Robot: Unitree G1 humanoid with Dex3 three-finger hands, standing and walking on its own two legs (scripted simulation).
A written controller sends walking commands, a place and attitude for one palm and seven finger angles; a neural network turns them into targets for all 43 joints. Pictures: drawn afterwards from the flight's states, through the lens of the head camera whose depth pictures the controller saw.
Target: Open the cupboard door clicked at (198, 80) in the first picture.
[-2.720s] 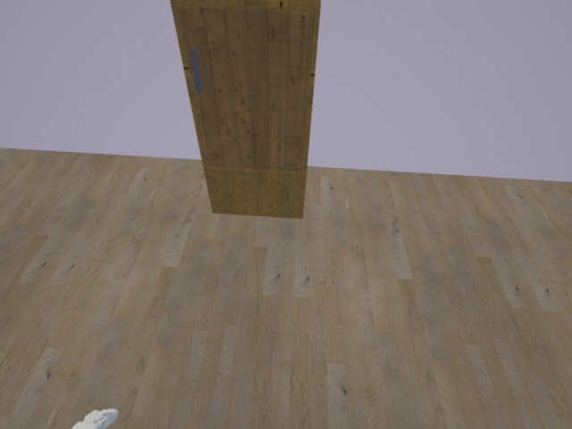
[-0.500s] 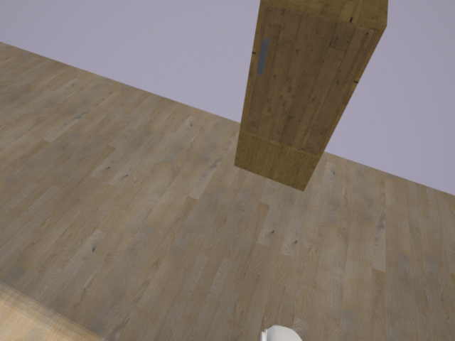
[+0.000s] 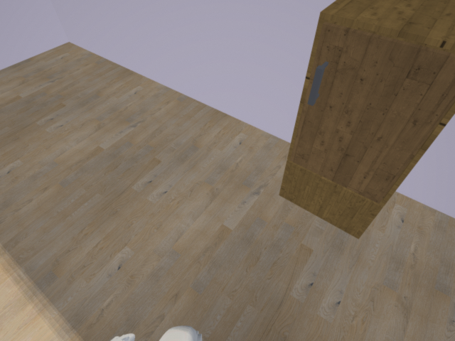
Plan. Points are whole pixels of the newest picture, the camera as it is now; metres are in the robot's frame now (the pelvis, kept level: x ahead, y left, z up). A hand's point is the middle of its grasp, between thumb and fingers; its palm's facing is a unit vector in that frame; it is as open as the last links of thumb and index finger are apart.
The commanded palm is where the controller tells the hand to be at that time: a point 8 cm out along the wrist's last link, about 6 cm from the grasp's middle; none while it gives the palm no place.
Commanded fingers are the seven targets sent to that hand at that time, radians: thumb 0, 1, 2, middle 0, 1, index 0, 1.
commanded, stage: walk to a spot facing it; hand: left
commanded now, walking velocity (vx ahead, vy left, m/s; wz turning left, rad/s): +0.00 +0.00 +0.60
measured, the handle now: (318, 83) +0.87 -0.28 -0.03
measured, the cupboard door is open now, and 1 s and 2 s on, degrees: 0 0 0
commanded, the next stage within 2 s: turn to face it in 0.16 s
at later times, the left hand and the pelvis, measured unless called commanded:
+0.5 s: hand out of the picture +0.05 +0.23 -0.18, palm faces +0.22 -0.96 -0.19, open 7.3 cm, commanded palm none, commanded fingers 0.00 0.90 0.90 -0.20 -0.30 -0.20 -0.30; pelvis +0.09 +0.05 +0.00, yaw +7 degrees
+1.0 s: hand (150, 319) +0.19 +0.17 -0.15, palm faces -0.12 -0.94 -0.31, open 7.3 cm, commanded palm none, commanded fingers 0.00 0.90 0.90 -0.20 -0.30 -0.20 -0.30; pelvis +0.08 -0.02 +0.00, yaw -10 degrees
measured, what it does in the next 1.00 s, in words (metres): steps on the spot: left foot, then right foot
